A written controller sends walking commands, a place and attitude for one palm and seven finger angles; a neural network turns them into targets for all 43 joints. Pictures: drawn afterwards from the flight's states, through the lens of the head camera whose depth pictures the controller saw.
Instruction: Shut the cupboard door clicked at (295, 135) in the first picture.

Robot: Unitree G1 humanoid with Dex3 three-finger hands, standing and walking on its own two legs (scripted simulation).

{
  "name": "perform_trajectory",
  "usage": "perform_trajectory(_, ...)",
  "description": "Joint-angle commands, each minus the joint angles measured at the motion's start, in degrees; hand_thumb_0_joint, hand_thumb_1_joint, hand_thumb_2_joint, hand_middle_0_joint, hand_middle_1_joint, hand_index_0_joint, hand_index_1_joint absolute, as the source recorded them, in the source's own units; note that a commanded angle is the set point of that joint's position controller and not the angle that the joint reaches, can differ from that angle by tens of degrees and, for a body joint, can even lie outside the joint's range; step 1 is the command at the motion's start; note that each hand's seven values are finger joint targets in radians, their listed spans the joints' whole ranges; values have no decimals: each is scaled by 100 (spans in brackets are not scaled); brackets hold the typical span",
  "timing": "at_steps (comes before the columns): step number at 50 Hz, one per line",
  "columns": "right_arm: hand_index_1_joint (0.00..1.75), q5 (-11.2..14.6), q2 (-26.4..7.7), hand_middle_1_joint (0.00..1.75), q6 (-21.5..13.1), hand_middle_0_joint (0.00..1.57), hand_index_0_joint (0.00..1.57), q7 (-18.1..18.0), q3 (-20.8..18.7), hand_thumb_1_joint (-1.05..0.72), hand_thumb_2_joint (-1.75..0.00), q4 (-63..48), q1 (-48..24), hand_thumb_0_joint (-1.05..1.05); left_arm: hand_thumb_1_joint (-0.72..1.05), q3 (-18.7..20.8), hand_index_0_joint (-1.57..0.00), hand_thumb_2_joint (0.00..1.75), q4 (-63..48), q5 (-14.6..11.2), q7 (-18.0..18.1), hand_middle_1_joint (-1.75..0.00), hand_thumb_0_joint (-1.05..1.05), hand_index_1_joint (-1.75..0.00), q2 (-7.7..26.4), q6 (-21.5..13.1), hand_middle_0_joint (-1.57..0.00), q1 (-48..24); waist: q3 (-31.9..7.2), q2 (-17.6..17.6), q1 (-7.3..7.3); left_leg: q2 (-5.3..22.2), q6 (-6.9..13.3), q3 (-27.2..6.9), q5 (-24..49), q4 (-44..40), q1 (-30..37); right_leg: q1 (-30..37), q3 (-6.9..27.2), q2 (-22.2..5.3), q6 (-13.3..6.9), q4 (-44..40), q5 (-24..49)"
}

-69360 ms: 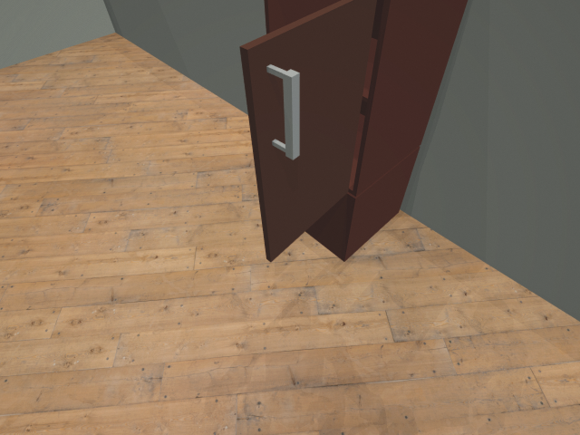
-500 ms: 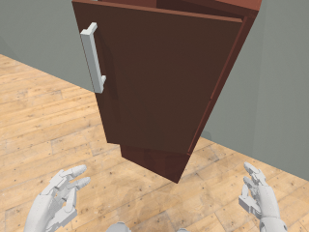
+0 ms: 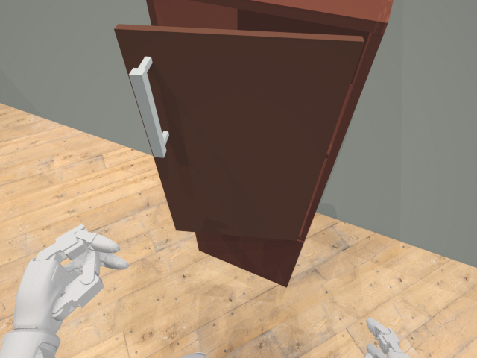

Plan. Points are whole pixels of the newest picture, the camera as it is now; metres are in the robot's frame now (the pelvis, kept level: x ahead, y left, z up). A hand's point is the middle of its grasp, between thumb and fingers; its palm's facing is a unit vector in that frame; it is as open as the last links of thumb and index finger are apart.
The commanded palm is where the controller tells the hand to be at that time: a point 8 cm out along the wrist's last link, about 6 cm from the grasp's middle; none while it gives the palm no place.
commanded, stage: raise the hand and make a fist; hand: left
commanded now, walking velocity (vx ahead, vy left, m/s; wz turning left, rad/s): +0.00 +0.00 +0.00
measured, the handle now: (153, 110) +0.48 +0.19 +0.17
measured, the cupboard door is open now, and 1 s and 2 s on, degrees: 18 18 18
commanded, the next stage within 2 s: bring the fist close to the handle in 1.00 s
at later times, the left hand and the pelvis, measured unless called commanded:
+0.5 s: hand (99, 241) +0.24 +0.20 +0.14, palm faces -0.02 -1.00 -0.07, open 3.1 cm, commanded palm +0.21 +0.25 +0.16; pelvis +0.02 +0.01 +0.03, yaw +1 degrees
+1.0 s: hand (101, 225) +0.24 +0.19 +0.17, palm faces +0.06 -1.00 -0.07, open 3.1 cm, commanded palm +0.21 +0.23 +0.17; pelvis +0.01 -0.01 +0.03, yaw +1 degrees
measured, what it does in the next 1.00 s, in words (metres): stands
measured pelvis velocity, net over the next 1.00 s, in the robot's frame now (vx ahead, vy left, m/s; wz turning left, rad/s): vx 0.01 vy -0.01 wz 0.01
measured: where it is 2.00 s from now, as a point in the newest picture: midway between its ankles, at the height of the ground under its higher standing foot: outside the picture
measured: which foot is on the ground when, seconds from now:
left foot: down 0.00-1.00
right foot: down 0.00-1.00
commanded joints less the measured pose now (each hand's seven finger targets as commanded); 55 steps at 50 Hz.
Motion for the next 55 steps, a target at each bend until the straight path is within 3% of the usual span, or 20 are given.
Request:
perform_trajectory(1, 30, 55, -797, 30, -620, 20, 20, -44, -176, -90, -90, -1043, -775, 0, 90, -338, -104, 90, -1037, 20, -370, -122, 0, -122, 536, -466, -104, -816, -355, 46, -150, -193, 95, -306, 376, -999, 408, 174, 181, 208, -48, -992, -82)
perform_trajectory(3, 30, 105, -841, 30, -655, 20, 20, -88, -196, -90, -90, -1060, -816, 0, 90, -242, -108, 90, -1086, 29, -463, -126, 0, -126, 713, -289, -108, -937, -439, -39, -114, -202, 118, -334, 161, -1105, 466, 288, 243, 179, -30, -1136, -339)
perform_trajectory(7, 30, 79, -788, 30, -649, 20, 20, -126, -156, -90, -90, -1061, -908, 0, 90, 510, -115, 90, -1513, 29, -205, -134, 0, -134, 1245, -28, -115, -1004, -916, 331, 204, -183, 88, -372, 692, -1372, 886, 888, 59, 211, -92, -1054, 331)
perform_trajectory(10, 30, 72, -686, 30, -611, 20, 20, -80, -88, -90, -90, -1102, -953, 0, 90, 489, -121, 90, -1805, -78, 2, -140, 0, -140, 944, 77, -121, -963, -927, 535, 259, -163, 10, -357, 1336, -1512, 1176, 1150, -110, 269, -125, -1002, 1072)
perform_trajectory(16, 30, 115, -757, 30, -481, 20, 20, -18, -8, -90, -90, -1052, -927, 0, 90, -98, -130, 90, -1400, 4, -195, -150, 0, -150, 591, 750, -130, -1252, -231, 413, 75, -119, -2, -329, 1552, -1717, 1315, 1152, -131, 297, -85, -1318, 1429)
perform_trajectory(18, 30, 132, -779, 30, -422, 20, 20, -41, 7, -90, -90, -1067, -923, 0, 90, -166, -130, 90, -1268, 68, -310, -150, 0, -150, 619, 1060, -130, -1372, -152, 147, 66, -121, 49, -322, 1547, -1782, 1347, 1260, -104, 278, -66, -1453, 1516)
perform_trajectory(21, 30, 127, -777, 30, -358, 20, 20, -104, 41, -90, -90, -1111, -1027, 0, 90, 111, -130, 90, -1523, 59, -361, -150, 0, -150, 910, 1308, -130, -1849, -388, 55, 133, -141, 69, -327, 1505, -1909, 1562, 1443, -82, 273, -61, -1589, 1455)
perform_trajectory(22, 30, 109, -794, 30, -339, 20, 20, -127, 43, -90, -90, -1082, -1047, 0, 90, 379, -130, 90, -1591, 61, -309, -150, 0, -150, 1209, 1325, -130, -1963, -509, 15, 156, -148, 92, -302, 1568, -1898, 1659, 1570, -33, 265, -64, -1640, 1489)
perform_trajectory(27, 30, 83, -683, 30, -344, 20, 20, -132, 134, -90, -90, -982, -1189, 0, 90, 632, -130, 90, -1803, -57, -190, -150, 0, -150, 1256, 1190, -130, -2423, -734, 204, 239, -159, 50, -284, 2005, -2038, 2014, 1907, -69, 283, -98, -1748, 1820)
perform_trajectory(30, 30, 133, -670, 30, -372, 20, 20, -126, 150, -90, -90, -879, -1270, 0, 90, 389, -130, 90, -1600, -110, -277, -150, 0, -150, 997, 1309, -130, -2573, -514, 446, 208, -176, 31, -235, 1987, -2147, 2105, 1902, -73, 263, -96, -1886, 1898)
perform_trajectory(33, 30, 183, -708, 30, -332, 20, 20, -124, 108, -90, -90, -865, -1260, 0, 90, 152, -130, 90, -940, -106, -433, -150, 0, -150, 692, 1695, -130, -2034, -189, -2, 218, -188, 82, -155, 1846, -2175, 1945, 1861, -28, 227, -57, -2055, 1902)
perform_trajectory(36, 30, 198, -745, 30, -247, 20, 20, -113, 77, -90, -90, -947, -1318, 0, 90, 212, -130, 90, -1053, -81, -486, -150, 0, -150, 790, 1961, -130, -1920, -166, -148, 255, -204, 84, -137, 1772, -2235, 1904, 1926, -5, 206, -43, -2104, 1820)
perform_trajectory(37, 30, 175, -783, 30, -237, 20, 20, -121, 59, -90, -90, -943, -1341, 0, 90, 460, -130, 90, -1042, -69, -440, -150, 0, -150, 1071, 1974, -130, -1838, -209, -361, 303, -197, 114, -116, 1843, -2180, 1877, 2025, 76, 179, -39, -2144, 1892)
perform_trajectory(38, 30, 163, -739, 30, -204, 20, 20, -115, 61, -90, -90, -1009, -1380, 0, 90, 412, -130, 90, -1264, -36, -415, -150, 0, -150, 987, 1959, -130, -1961, -390, -266, 300, -216, 127, -73, 1860, -2201, 1948, 2055, 71, 169, -25, -2131, 1867)
perform_trajectory(42, 30, 81, -698, 30, -242, 20, 20, -126, 62, -90, -90, -994, -1398, 0, 90, 806, -130, 90, -1877, -19, -95, -150, 0, -150, 1391, 1464, -130, -2458, -561, -87, 300, -217, 113, -68, 1816, -2180, 2100, 2086, 142, 184, -28, -2145, 1651)
perform_trajectory(43, 30, 67, -649, 30, -272, 20, 20, -117, 68, -90, -90, -1001, -1395, 0, 90, 730, -130, 90, -1986, -6, -44, -150, 0, -150, 1245, 1305, -130, -2522, -727, 126, 300, -240, 108, -71, 1873, -2212, 2198, 2138, 118, 188, -43, -2101, 1708)
perform_trajectory(46, 30, 81, -641, 30, -353, 20, 20, -105, 88, -90, -90, -862, -1302, 0, 90, 489, -130, 90, -1698, -4, -15, -150, 0, -150, 1003, 1029, -130, -2438, -366, 363, 195, -246, 75, -58, 1647, -2224, 2165, 1913, 92, 211, -42, -2165, 1539)
perform_trajectory(51, 30, 164, -733, 30, -370, 20, 20, -169, 61, -90, -90, -816, -1361, 0, 90, 106, -130, 90, -968, -4, -313, -150, 0, -150, 796, 1416, -130, -2165, 256, 107, 155, -254, 116, -33, 930, -2229, 1824, 1619, 331, 127, 8, -2554, 510)
perform_trajectory(52, 30, 161, -780, 30, -366, 20, 20, -179, 29, -90, -90, -799, -1333, 0, 90, 228, -130, 90, -861, 22, -340, -150, 0, -150, 987, 1503, -130, -2059, 208, -214, 149, -233, 129, -33, 964, -2165, 1771, 1698, 446, 85, 31, -2607, 431)
perform_trajectory(55, 30, 145, -745, 30, -354, 20, 20, -189, 38, -90, -90, -944, -1455, 0, 90, 367, -130, 90, -1325, 21, -336, -150, 0, -150, 1094, 1575, -130, -2227, -213, -67, 242, -257, 146, -30, 1162, -2179, 1927, 1874, 389, 75, 32, -2506, 588)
